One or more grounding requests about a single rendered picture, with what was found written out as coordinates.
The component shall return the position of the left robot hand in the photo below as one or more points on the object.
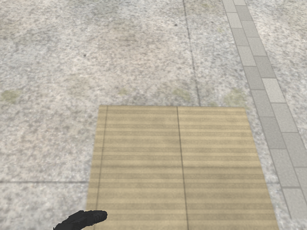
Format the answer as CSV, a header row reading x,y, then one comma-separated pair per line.
x,y
82,219

